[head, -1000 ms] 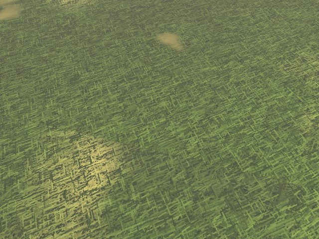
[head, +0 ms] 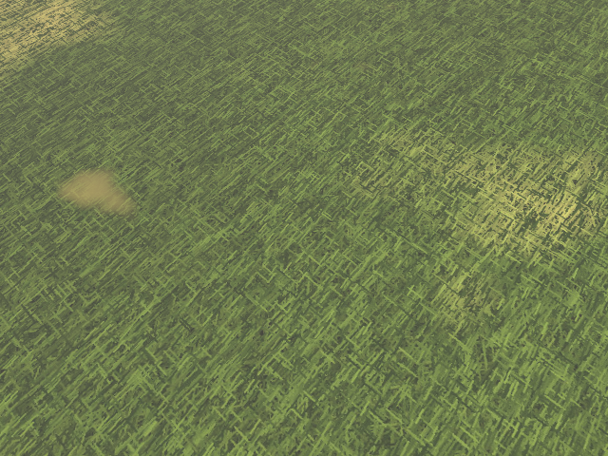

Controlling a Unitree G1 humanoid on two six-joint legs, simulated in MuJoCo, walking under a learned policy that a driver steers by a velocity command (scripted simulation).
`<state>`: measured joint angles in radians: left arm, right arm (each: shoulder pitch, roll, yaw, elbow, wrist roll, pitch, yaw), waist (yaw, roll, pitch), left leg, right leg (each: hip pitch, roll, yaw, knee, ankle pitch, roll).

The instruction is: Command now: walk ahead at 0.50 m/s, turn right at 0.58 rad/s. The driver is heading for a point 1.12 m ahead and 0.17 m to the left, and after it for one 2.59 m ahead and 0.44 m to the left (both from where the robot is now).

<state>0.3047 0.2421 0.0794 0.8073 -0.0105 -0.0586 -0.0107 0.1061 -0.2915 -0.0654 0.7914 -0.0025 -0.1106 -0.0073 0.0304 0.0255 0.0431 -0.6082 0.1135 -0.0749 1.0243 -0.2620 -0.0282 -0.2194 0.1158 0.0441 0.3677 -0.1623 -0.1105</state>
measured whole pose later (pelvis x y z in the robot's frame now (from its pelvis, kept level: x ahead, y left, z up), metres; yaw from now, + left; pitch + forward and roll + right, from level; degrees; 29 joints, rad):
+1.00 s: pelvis +0.55 -0.06 -0.11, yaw +12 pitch +2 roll -2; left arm 0.39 0.22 0.07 0.92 0.01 -0.10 0.00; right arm 0.24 -0.27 -0.09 0.75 0.02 -0.04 -0.02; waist 0.03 0.06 -0.02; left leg -0.76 0.06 -0.11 1.07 -0.09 0.00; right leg -0.11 0.06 -0.10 0.39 -0.31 -0.05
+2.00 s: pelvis +1.03 +0.12 -0.10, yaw +32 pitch +2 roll +0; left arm 0.39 0.25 0.05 0.80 -0.02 -0.06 -0.01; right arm 0.11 -0.27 -0.04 0.65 -0.01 -0.09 0.00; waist 0.08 0.02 0.03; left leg -0.57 0.04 -0.08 0.72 -0.19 -0.03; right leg -0.17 0.07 0.12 0.33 -0.19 -0.05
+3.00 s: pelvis +1.50 +0.26 -0.10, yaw -3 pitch +2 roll +0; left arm 0.34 0.29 0.06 0.69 -0.02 -0.04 0.00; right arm 0.05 -0.31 -0.04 0.69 -0.01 -0.09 0.01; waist 0.07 0.03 0.04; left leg -0.65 0.07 -0.10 0.66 0.02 -0.07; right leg -0.15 0.11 0.13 0.36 -0.23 -0.08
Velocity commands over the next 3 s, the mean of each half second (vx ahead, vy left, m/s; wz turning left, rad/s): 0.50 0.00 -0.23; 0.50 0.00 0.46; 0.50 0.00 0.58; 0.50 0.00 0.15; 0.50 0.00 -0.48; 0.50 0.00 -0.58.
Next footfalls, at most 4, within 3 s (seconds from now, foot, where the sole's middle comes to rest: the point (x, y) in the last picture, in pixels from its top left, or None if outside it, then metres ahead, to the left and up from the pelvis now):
0.22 left None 0.29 0.15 -0.78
0.72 right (400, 439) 0.54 -0.15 -0.88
1.24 left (290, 338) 0.80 0.12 -0.88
1.70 right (316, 244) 1.11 0.05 -0.88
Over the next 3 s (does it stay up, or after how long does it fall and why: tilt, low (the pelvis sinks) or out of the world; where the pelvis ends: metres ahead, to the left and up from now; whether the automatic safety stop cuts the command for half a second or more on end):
stays up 1.50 0.26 -0.10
